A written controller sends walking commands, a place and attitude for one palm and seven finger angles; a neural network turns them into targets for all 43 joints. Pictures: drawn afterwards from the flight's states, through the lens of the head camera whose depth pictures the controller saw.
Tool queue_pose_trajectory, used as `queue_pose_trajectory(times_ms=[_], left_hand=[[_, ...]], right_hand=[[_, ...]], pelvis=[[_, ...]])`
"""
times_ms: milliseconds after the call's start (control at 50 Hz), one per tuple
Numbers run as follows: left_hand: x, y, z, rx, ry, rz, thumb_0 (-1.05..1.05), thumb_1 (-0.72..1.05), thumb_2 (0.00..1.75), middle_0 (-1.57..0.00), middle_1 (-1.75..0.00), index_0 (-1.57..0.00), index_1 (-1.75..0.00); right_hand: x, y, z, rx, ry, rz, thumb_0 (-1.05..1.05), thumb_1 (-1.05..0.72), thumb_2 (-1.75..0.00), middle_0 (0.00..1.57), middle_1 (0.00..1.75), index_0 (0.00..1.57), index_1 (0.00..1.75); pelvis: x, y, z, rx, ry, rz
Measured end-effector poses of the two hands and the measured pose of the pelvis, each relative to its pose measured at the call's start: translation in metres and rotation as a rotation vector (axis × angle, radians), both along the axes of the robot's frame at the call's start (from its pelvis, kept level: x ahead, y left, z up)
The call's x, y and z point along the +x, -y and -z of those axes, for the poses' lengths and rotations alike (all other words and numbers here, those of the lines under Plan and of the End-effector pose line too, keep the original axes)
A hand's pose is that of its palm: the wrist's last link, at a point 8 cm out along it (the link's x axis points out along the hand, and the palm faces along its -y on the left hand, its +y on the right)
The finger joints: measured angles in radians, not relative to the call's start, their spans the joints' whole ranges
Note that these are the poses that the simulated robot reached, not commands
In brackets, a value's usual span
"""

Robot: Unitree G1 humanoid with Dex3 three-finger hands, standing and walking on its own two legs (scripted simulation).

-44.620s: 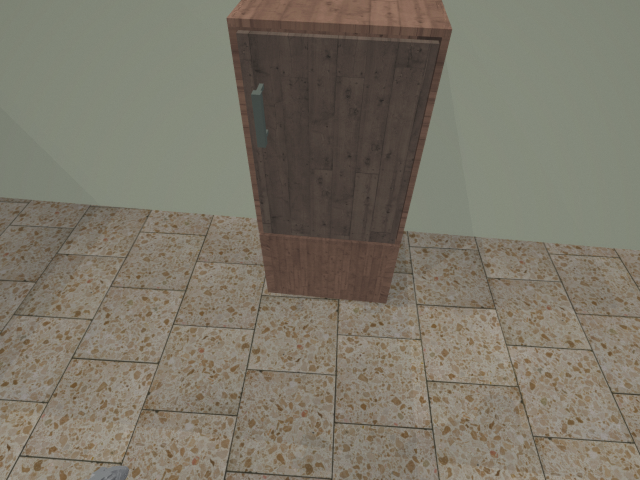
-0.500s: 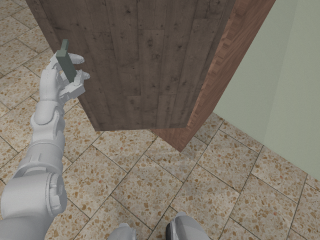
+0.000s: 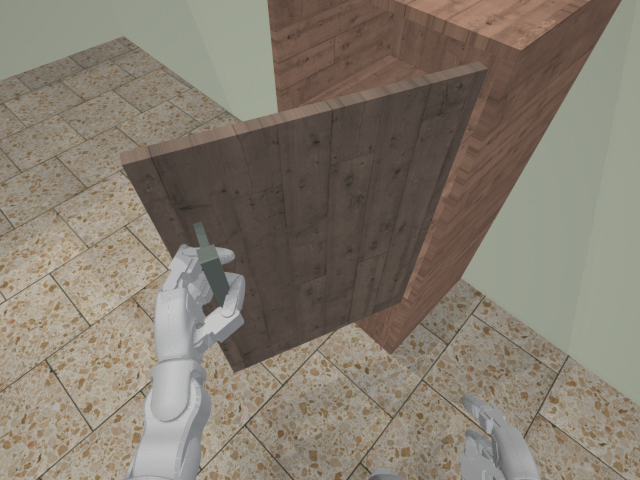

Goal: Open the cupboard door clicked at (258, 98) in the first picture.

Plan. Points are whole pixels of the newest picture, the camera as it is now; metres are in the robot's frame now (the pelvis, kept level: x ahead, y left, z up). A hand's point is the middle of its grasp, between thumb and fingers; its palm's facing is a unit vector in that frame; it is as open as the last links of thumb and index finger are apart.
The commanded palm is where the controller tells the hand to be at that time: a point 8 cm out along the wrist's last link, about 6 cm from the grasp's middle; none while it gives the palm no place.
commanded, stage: pull the door open along its arc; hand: left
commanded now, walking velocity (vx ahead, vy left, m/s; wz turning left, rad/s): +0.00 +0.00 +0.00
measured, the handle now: (215, 271) +0.35 +0.15 +0.06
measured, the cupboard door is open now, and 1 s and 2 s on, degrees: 69 81 82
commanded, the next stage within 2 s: open thumb and fingers to let go in 0.30 s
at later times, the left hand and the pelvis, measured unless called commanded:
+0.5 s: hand (284, 356) +0.25 +0.05 +0.05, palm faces +0.40 -0.92 -0.02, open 5.8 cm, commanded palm +0.21 +0.10 +0.05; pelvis +0.00 -0.05 -0.01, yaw +4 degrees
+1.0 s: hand (281, 351) +0.26 +0.06 +0.05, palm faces +0.37 -0.93 -0.01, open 13.5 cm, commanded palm +0.21 +0.10 +0.05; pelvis -0.02 -0.03 -0.01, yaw +4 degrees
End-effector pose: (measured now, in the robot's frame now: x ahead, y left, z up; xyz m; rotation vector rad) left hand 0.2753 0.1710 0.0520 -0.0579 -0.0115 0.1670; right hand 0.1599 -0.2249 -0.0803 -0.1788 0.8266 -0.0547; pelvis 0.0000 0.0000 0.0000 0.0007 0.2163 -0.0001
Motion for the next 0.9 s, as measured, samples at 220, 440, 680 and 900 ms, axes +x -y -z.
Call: queue_pose_trajectory(times_ms=[220, 440, 680, 900], left_hand=[[-0.044, 0.039, -0.004, 0.020, -0.044, -0.176, 0.00, 0.63, 0.69, -0.36, -1.32, -0.38, -1.34], [-0.067, 0.073, -0.005, 0.061, -0.058, -0.241, 0.00, 0.69, 0.77, -0.33, -1.32, -0.36, -1.34], [-0.060, 0.071, -0.002, 0.065, -0.050, -0.252, 0.01, 0.43, 0.69, -0.36, -1.30, -0.36, -1.30], [-0.061, 0.075, -0.005, 0.062, -0.032, -0.224, 0.00, -0.22, 0.42, -0.32, -1.23, -0.32, -1.22]], right_hand=[[0.030, -0.007, -0.002, 0.047, 0.070, -0.077, 0.01, -0.90, -0.90, 0.20, 0.30, 0.20, 0.30], [0.009, 0.024, 0.017, 0.009, 0.016, -0.073, 0.01, -0.90, -0.90, 0.20, 0.30, 0.20, 0.30], [0.000, 0.034, 0.023, -0.003, 0.015, -0.057, 0.01, -0.90, -0.90, 0.19, 0.30, 0.20, 0.30], [0.000, 0.017, 0.015, 0.006, 0.060, -0.076, 0.01, -0.90, -0.90, 0.20, 0.30, 0.20, 0.30]], pelvis=[[0.002, 0.024, 0.002, 0.009, 0.036, -0.031], [0.000, 0.042, 0.006, 0.021, 0.040, -0.061], [-0.014, 0.047, 0.008, 0.030, 0.042, -0.066], [-0.020, 0.036, 0.008, 0.023, 0.056, -0.063]])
